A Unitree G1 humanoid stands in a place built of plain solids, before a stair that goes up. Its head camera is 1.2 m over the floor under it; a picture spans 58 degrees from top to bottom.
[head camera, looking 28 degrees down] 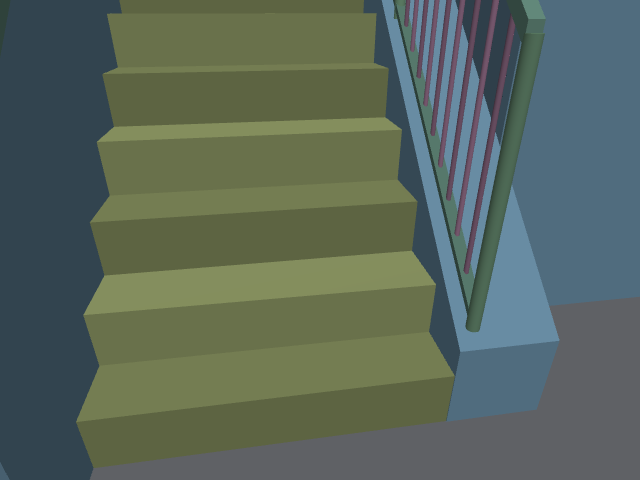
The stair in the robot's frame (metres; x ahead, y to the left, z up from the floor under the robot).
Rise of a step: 0.20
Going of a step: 0.23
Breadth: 1.10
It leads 9 degrees to the left of straight ahead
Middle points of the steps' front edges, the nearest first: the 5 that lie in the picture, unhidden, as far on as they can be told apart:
0.90 0.13 0.20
1.11 0.16 0.40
1.34 0.20 0.60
1.57 0.23 0.80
1.79 0.26 0.99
